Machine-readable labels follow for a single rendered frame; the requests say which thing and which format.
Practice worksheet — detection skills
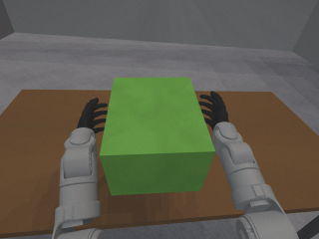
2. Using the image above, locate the left robot forearm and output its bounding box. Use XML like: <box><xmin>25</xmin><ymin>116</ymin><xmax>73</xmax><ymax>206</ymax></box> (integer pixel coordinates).
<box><xmin>52</xmin><ymin>127</ymin><xmax>101</xmax><ymax>239</ymax></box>

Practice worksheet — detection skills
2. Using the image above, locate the right robot upper arm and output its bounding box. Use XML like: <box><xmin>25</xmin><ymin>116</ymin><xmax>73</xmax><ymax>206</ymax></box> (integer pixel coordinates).
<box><xmin>236</xmin><ymin>210</ymin><xmax>298</xmax><ymax>239</ymax></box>

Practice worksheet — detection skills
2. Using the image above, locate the right robot forearm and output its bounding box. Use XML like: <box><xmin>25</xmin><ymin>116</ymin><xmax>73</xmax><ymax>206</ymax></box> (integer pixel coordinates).
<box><xmin>211</xmin><ymin>121</ymin><xmax>299</xmax><ymax>239</ymax></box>

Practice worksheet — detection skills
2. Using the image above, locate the carton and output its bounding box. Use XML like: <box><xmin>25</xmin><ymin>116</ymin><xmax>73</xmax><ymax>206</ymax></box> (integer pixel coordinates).
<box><xmin>99</xmin><ymin>77</ymin><xmax>215</xmax><ymax>196</ymax></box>

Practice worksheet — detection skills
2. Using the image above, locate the robot right hand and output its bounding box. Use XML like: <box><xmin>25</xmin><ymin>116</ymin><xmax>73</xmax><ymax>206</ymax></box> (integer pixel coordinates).
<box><xmin>198</xmin><ymin>91</ymin><xmax>229</xmax><ymax>130</ymax></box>

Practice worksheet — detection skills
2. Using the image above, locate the left robot upper arm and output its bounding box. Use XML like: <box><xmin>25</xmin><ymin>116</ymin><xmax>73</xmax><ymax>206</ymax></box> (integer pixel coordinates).
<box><xmin>57</xmin><ymin>228</ymin><xmax>108</xmax><ymax>239</ymax></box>

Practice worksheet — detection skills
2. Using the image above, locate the table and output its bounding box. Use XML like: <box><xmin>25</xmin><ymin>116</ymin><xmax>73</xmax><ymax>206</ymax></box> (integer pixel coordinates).
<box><xmin>0</xmin><ymin>90</ymin><xmax>319</xmax><ymax>239</ymax></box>

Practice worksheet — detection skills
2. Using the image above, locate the robot left hand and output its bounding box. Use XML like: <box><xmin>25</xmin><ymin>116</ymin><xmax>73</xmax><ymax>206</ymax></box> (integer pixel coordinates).
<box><xmin>77</xmin><ymin>98</ymin><xmax>108</xmax><ymax>134</ymax></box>

